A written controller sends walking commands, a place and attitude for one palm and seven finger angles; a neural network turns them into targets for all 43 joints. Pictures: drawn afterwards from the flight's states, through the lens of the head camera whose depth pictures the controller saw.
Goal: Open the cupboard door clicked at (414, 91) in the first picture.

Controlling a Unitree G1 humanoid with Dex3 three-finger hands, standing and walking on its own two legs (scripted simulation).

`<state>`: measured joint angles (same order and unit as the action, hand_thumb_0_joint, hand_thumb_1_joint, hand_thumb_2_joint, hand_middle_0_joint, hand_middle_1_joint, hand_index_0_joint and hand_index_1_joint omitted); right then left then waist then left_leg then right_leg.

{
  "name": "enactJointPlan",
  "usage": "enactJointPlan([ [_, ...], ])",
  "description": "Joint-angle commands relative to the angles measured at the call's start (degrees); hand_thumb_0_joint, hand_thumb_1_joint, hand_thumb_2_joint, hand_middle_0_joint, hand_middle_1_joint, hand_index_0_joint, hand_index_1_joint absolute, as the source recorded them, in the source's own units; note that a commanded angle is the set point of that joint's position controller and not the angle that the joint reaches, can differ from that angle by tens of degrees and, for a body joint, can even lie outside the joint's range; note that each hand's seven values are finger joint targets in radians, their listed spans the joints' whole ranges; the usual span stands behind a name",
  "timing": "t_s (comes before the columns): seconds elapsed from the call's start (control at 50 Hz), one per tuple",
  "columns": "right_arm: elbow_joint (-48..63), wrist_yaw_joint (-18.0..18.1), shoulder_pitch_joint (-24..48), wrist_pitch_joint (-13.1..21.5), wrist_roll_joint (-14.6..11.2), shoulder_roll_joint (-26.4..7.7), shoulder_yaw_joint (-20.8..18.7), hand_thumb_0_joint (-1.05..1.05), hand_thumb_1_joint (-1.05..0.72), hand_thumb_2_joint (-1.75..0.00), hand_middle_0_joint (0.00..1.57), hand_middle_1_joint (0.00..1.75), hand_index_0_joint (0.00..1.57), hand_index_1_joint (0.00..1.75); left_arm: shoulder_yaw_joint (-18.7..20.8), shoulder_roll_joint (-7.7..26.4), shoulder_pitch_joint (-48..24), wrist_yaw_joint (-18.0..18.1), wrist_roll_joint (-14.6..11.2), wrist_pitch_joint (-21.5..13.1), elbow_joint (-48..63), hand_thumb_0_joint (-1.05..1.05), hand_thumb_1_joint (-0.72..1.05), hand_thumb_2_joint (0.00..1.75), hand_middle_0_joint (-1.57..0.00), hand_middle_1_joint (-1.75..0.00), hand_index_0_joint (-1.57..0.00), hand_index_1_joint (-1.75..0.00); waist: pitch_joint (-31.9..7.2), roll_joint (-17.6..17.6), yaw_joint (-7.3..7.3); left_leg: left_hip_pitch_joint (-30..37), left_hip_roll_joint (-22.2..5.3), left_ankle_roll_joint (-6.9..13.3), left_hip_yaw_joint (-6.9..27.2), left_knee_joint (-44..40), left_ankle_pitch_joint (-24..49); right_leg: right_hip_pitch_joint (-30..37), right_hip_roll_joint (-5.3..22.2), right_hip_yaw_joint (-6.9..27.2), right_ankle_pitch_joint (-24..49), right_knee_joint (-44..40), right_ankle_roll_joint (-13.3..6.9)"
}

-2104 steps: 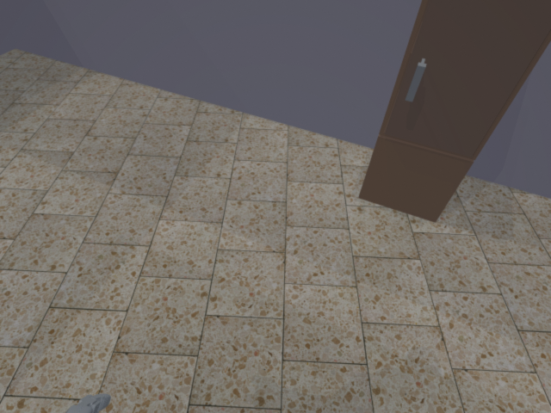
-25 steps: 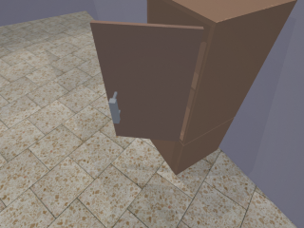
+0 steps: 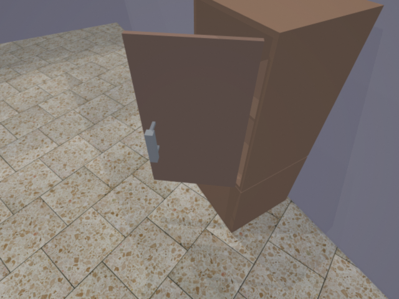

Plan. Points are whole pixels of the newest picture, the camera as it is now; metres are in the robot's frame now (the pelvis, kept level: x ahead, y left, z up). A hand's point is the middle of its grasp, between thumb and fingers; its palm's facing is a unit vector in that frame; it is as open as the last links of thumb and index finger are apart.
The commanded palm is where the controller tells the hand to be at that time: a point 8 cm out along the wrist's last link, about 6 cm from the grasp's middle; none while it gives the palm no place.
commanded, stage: come to a stop and stand still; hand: left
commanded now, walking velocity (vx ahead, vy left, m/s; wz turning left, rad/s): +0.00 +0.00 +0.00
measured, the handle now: (153, 141) +0.60 +0.18 -0.09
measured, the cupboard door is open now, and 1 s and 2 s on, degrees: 53 53 53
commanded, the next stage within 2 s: look again from close up in 0.28 s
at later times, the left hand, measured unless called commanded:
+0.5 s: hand out of the picture -0.01 +0.16 -0.18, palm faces +0.01 -0.99 -0.16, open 7.3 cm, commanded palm none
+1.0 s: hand out of the picture -0.01 +0.16 -0.18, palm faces +0.02 -0.99 -0.14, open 7.3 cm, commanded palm none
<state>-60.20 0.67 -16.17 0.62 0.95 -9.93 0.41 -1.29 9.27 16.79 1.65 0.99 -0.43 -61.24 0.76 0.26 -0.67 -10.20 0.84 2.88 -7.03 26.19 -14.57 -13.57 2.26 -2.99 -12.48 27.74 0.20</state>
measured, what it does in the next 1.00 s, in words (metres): stands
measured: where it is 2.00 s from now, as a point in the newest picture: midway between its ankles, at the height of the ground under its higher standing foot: outside the picture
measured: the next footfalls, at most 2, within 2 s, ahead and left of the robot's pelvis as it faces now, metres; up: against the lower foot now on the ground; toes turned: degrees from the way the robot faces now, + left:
none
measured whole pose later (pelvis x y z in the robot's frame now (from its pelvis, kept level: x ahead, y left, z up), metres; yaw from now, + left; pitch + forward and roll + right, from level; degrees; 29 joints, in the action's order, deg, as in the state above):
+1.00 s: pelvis +0.00 +0.00 +0.00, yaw +0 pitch -2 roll +0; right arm -65.6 1.3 -16.9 1.3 0.5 -6.6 0.7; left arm -0.9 7.3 18.5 2.1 1.0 -0.7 -63.5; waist 1.5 -1.7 -0.1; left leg -8.6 1.0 3.1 -7.1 23.2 -13.4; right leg -11.7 2.1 -2.9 -10.8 24.1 0.6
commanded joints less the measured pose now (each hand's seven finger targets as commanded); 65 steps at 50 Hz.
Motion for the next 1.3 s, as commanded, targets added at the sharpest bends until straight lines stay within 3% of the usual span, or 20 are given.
enactJointPlan([
  [0.0,1.19,0.40,-2.52,1.39,-0.21,-5.71,-1.16,0.00,-0.90,-0.90,0.20,0.30,0.20,0.30,1.35,6.25,2.01,0.57,-0.20,-1.30,2.06,0.00,0.90,0.90,-0.20,-0.30,-0.20,-0.30,2.39,-0.91,0.29,-4.03,-7.02,-0.70,8.44,-8.26,-0.13,1.53,4.23,6.34,2.10,-5.99,-2.55],
  [0.54,-3.38,0.67,-4.15,1.07,-0.40,-3.34,-0.92,0.00,-0.90,-0.90,0.20,0.30,0.20,0.30,1.15,3.52,4.78,0.78,-0.20,-1.03,-0.47,0.00,0.90,0.90,-0.20,-0.30,-0.20,-0.30,4.25,-0.15,0.67,-4.93,-7.49,-1.23,8.40,-10.46,-2.87,1.67,4.10,5.59,1.75,-7.43,-2.00],
  [0.66,-3.60,0.77,-4.36,1.30,-0.43,-2.96,-0.96,0.00,-0.90,-0.90,0.20,0.30,0.20,0.30,1.20,3.02,5.42,0.81,-0.22,-1.20,-0.56,0.00,0.90,0.90,-0.20,-0.30,-0.20,-0.30,2.85,-1.23,0.70,-3.22,-7.49,-1.06,8.01,-9.71,0.30,2.24,4.22,5.68,4.06,-7.15,-1.98],
  [0.96,-4.24,1.01,-4.78,1.41,-0.47,-2.17,-0.77,0.00,-0.90,-0.90,0.20,0.30,0.20,0.30,1.20,2.20,6.26,0.89,-0.20,-1.14,-0.99,0.00,0.90,0.90,-0.20,-0.30,-0.20,-0.30,3.55,-0.61,0.77,-2.70,-7.53,-1.00,8.03,-10.09,2.39,2.77,4.35,5.22,5.57,-7.19,-1.94],
  [0.98,0.16,0.58,0.89,1.85,-0.78,-5.14,-0.68,0.00,-0.90,-0.90,0.20,0.30,0.20,0.30,0.91,4.68,7.74,2.94,0.69,-1.49,-3.05,0.00,0.90,0.90,-0.20,-0.30,-0.20,-0.30,5.52,2.88,2.27,-4.65,-8.94,-2.32,5.66,0.26,13.71,-0.43,6.37,5.92,16.97,-4.36,-1.76],
  [1.0,1.98,0.53,0.19,1.78,-0.72,-4.02,-0.42,0.00,-0.90,-0.90,0.20,0.30,0.20,0.30,1.17,6.43,7.79,2.58,0.43,-2.14,-2.43,0.00,0.90,0.90,-0.20,-0.30,-0.20,-0.30,3.00,2.12,0.68,-3.64,-7.20,-2.80,5.47,0.65,15.01,1.74,7.76,5.28,26.17,-2.41,-2.62],
  [1.02,1.41,0.72,-5.09,1.95,-0.37,-2.38,-0.66,0.00,-0.90,-0.90,0.20,0.30,0.20,0.30,1.14,5.39,7.40,2.31,0.15,-2.15,-1.16,0.00,0.90,0.90,-0.20,-0.30,-0.20,-0.30,-5.15,3.04,-0.34,-1.22,-6.98,-2.79,6.92,0.21,12.25,5.51,7.38,6.16,20.82,0.62,-3.52],
  [1.04,1.53,0.95,-5.59,1.85,-0.35,-3.24,-0.99,0.00,-0.90,-0.90,0.20,0.30,0.20,0.30,1.37,5.36,5.74,1.90,0.09,-1.72,-0.39,0.00,0.90,0.90,-0.20,-0.30,-0.20,-0.30,-7.62,2.15,-0.31,-0.51,-7.58,-2.12,7.85,0.38,16.40,5.97,6.43,5.15,17.96,1.72,-3.47],
  [1.08,2.27,1.16,-4.10,1.34,-0.35,-4.15,-1.23,0.00,-0.90,-0.90,0.20,0.30,0.20,0.30,1.25,4.33,4.29,1.34,-0.12,-1.03,0.52,0.00,0.90,0.90,-0.20,-0.30,-0.20,-0.30,-2.65,1.38,0.08,-2.84,-8.50,-1.04,8.91,-2.22,11.43,2.55,4.60,4.00,5.81,-0.16,-2.70],
  [1.1,2.66,1.08,-3.60,1.18,-0.14,-4.10,-1.24,0.00,-0.90,-0.90,0.20,0.30,0.20,0.30,1.17,3.99,3.47,1.17,0.14,-0.65,0.70,0.00,0.90,0.90,-0.20,-0.30,-0.20,-0.30,1.18,1.07,0.15,-5.61,-8.64,-0.72,9.39,-3.53,8.35,1.07,3.90,3.56,3.01,-0.61,-2.54],
  [1.14,3.50,0.86,-3.09,0.92,-0.04,-4.87,-1.38,0.00,-0.90,-0.90,0.20,0.30,0.20,0.30,1.17,3.48,3.73,0.86,0.15,-0.22,1.18,0.00,0.90,0.90,-0.20,-0.30,-0.20,-0.30,4.94,0.24,0.38,-9.40,-8.20,-0.49,10.74,-7.17,-2.69,-0.32,3.29,3.72,-0.82,-1.24,-2.30],
  [1.18,4.06,0.62,-2.68,0.79,0.05,-5.43,-1.73,0.00,-0.90,-0.90,0.20,0.30,0.20,0.30,1.33,3.61,4.19,0.70,0.38,-0.02,1.91,0.00,0.90,0.90,-0.20,-0.30,-0.20,-0.30,6.37,0.28,0.56,-11.63,-8.08,-0.33,11.73,-9.88,-10.08,-0.46,2.81,3.53,-1.58,-1.04,-2.18],
  [1.22,4.25,0.54,-2.19,0.89,0.11,-5.62,-1.79,0.00,-0.90,-0.90,0.20,0.30,0.20,0.30,1.38,3.75,4.85,0.63,0.41,-0.09,2.14,0.00,0.90,0.90,-0.20,-0.30,-0.20,-0.30,5.31,0.91,0.91,-11.57,-8.05,-0.16,12.00,-10.76,-10.98,0.75,2.76,3.44,-0.64,-1.13,-2.08],
  [1.28,4.07,0.44,-2.59,0.91,0.06,-5.99,-1.75,0.00,-0.90,-0.90,0.20,0.30,0.20,0.30,1.39,3.95,4.79,0.57,0.36,-0.28,2.64,0.00,0.90,0.90,-0.20,-0.30,-0.20,-0.30,4.95,-1.16,0.77,-10.41,-7.76,-0.14,11.34,-10.56,-10.63,0.26,3.01,4.14,-0.76,-2.51,-1.97],
])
